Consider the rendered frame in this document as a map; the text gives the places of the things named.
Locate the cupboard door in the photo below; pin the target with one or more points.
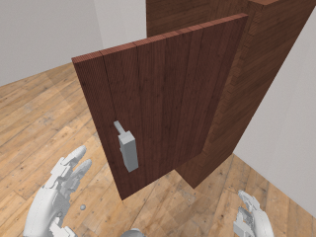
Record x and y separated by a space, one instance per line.
165 90

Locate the left robot hand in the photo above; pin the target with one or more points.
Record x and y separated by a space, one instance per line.
54 196

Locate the right robot hand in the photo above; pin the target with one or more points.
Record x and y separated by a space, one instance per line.
257 222

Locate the handle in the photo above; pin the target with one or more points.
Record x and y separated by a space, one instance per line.
127 148

